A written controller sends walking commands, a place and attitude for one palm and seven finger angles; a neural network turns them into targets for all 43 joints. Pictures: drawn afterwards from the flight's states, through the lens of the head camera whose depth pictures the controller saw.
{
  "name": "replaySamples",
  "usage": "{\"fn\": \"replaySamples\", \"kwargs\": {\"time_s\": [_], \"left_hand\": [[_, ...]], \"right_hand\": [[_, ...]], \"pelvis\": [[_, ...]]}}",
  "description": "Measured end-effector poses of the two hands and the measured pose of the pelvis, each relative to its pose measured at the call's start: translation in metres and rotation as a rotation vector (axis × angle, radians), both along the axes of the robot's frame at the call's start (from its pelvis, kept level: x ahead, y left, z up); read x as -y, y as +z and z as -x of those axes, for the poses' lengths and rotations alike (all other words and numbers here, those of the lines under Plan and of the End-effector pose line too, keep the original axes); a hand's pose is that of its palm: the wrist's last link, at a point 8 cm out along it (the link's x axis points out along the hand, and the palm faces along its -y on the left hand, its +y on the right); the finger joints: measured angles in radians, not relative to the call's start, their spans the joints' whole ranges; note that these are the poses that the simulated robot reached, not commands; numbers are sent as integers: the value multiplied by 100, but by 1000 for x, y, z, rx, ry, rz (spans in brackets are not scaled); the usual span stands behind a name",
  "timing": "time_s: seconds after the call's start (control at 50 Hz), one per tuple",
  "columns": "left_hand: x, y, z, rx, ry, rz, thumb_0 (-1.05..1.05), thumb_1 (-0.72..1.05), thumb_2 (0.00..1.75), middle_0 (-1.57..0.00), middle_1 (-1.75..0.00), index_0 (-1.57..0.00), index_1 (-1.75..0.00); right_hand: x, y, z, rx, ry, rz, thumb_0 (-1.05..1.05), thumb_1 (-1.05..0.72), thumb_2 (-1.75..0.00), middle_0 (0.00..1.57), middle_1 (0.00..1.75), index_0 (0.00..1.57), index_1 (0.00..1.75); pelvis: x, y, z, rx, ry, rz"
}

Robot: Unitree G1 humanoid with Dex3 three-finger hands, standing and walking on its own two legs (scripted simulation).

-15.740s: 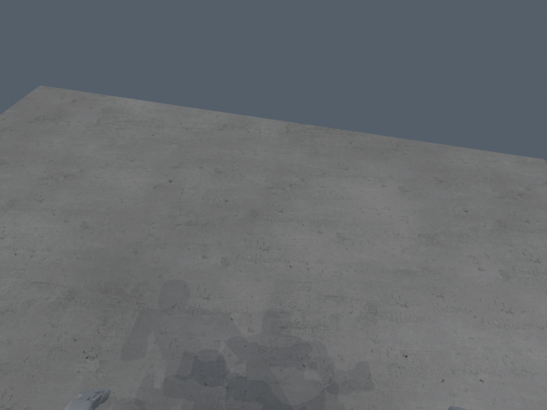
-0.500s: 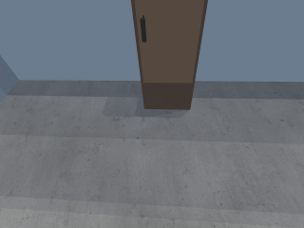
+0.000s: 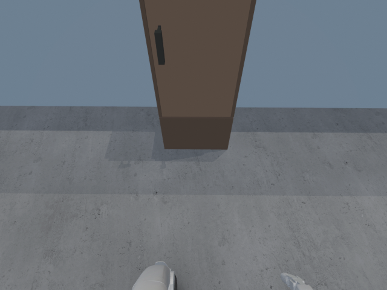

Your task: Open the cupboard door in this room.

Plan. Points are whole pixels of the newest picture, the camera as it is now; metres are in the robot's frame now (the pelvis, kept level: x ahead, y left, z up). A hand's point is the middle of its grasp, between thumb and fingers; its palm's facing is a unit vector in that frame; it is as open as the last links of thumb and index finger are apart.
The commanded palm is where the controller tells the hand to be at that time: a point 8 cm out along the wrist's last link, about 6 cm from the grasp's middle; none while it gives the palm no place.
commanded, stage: turn to face it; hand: left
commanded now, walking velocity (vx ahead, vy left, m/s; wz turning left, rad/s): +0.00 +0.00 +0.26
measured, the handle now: (160, 45) +0.92 +0.25 -0.02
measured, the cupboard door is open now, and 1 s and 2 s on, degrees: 0 0 0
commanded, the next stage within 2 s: take the last steps up to it in 0.24 s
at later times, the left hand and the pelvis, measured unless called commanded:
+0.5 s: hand (133, 247) +0.22 +0.19 -0.16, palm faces +0.01 -0.98 -0.21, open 7.3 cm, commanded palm none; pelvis +0.13 +0.01 +0.00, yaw +2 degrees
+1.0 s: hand (118, 245) +0.22 +0.23 -0.17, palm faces +0.09 -0.98 -0.16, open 7.4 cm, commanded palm none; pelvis +0.25 +0.06 +0.01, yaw +3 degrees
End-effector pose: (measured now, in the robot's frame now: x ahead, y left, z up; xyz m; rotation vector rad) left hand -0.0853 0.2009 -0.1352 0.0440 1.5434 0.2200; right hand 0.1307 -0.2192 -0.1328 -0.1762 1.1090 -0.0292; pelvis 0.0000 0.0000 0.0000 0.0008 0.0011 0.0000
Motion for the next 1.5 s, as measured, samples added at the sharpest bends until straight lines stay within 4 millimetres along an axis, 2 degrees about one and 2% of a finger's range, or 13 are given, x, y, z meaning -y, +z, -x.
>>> {"fn": "replaySamples", "kwargs": {"time_s": [0.06,0.12,0.28,0.4,0.46,0.56,0.76,0.84,0.94,1.1,1.22,1.36,1.5], "left_hand": [[-17,-15,-25,-44,-14,15,1,91,90,-20,-30,-21,-30],[-38,-25,-65,-42,-57,6,1,91,90,-20,-30,-20,-30],[-70,-9,-220,234,-157,-54,1,91,90,-20,-30,-20,-30],[-57,5,-290,387,-179,-72,0,92,90,-19,-30,-20,-30],[-44,5,-299,405,-187,-74,0,91,90,-19,-30,-20,-30],[-38,8,-280,360,-110,-80,-1,94,90,-20,-30,-20,-30],[-59,-5,-200,56,23,-39,0,93,90,-20,-30,-20,-30],[-67,-17,-191,-60,33,9,0,92,90,-20,-30,-20,-30],[-76,-10,-247,-26,-16,20,1,92,90,-20,-30,-20,-30],[-78,0,-396,204,-88,-49,2,93,90,-20,-30,-20,-30],[-60,-1,-493,338,-155,-111,1,93,90,-20,-30,-20,-30],[-29,5,-514,320,-104,-95,0,93,90,-20,-30,-20,-30],[-38,0,-514,259,-66,-90,0,94,90,-20,-30,-21,-30]], "right_hand": [[-17,-8,-30,27,-11,14,0,-91,-90,20,30,20,30],[-28,-10,-33,19,-53,22,0,-91,-90,20,30,20,30],[-17,-3,17,-175,-169,81,-2,-95,-90,21,30,20,30],[-13,-9,43,-305,-179,56,-1,-93,-90,20,30,20,30],[-11,-19,43,-326,-189,20,0,-92,-90,20,30,20,30],[-14,-16,20,-333,-167,-17,0,-92,-90,20,30,20,30],[-22,-4,-89,-217,-59,48,1,-92,-90,20,30,20,30],[-31,-5,-127,-143,-54,86,1,-92,-90,20,30,20,30],[-44,3,-134,-165,-90,74,0,-92,-90,20,30,20,30],[-54,-7,-124,-332,-150,-6,0,-91,-90,20,30,20,30],[-32,-35,-141,-429,-191,-54,0,-91,-90,21,30,20,30],[4,-25,-232,-336,-131,6,1,-91,-90,20,30,20,30],[10,-12,-322,-189,-72,57,0,-91,-90,20,30,20,30]], "pelvis": [[-16,-13,-33,3,-22,17],[-26,-16,-54,15,-46,1],[-38,0,-86,13,-22,0],[-27,0,-106,24,18,-14],[-18,-3,-118,32,19,-20],[-11,3,-138,23,33,-7],[-36,3,-185,6,82,13],[-53,-8,-207,8,60,9],[-58,3,-236,7,47,1],[-42,5,-287,7,42,-21],[-12,-15,-336,17,38,-24],[0,-2,-369,15,56,-8],[-5,0,-387,14,62,0]]}}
